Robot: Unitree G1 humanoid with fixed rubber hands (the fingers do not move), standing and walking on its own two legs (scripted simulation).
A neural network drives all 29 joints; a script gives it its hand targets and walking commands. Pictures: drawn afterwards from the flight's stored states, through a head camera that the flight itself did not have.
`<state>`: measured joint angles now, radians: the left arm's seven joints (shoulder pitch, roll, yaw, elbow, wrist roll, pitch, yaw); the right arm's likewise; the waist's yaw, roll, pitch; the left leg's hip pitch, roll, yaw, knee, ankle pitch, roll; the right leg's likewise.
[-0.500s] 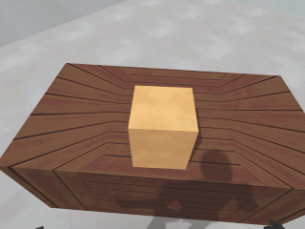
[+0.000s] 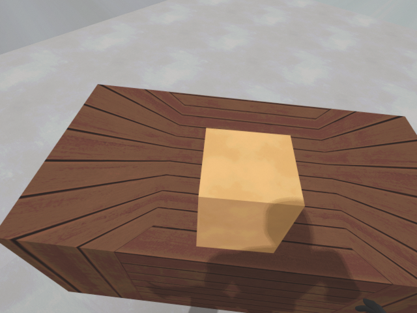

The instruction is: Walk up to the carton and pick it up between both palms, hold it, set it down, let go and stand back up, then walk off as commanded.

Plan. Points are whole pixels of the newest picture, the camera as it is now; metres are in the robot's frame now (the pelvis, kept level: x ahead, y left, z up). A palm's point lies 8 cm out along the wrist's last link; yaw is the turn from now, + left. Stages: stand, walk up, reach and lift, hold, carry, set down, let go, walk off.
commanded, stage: walk up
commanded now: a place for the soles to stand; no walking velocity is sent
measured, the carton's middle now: (241, 193) +0.43 -0.08 -0.08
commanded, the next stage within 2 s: none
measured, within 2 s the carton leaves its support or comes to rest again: neither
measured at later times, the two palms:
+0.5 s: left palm (52, 289) +0.20 +0.30 -0.07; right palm out of the picture +0.16 -0.36 -0.07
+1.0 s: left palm out of the picture +0.17 +0.30 -0.09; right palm out of the picture +0.09 -0.36 -0.08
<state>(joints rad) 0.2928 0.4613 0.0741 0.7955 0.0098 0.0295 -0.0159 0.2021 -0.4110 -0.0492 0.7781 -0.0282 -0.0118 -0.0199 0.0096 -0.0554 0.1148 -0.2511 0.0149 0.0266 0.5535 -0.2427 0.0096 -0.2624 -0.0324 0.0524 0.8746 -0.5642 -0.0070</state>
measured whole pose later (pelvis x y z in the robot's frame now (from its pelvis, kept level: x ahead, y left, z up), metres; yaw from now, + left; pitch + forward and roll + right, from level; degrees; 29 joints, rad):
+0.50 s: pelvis +0.04 -0.01 +0.01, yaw -5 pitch -2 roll +0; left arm 0.09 0.46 0.03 0.87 -0.03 0.02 -0.01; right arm 0.06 -0.46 -0.03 0.88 0.02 0.01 0.01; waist 0.01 0.00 0.08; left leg -0.16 0.07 0.10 0.49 -0.28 -0.03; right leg -0.21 -0.02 0.07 0.51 -0.25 0.03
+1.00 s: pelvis +0.03 -0.01 +0.01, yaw -8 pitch -2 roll +1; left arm 0.11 0.43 0.05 0.99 -0.02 0.02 -0.01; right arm 0.09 -0.43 -0.06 0.98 0.01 0.01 0.01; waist 0.00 0.00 0.08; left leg -0.15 0.08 0.14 0.44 -0.24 -0.03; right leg -0.22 0.00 0.11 0.46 -0.20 0.03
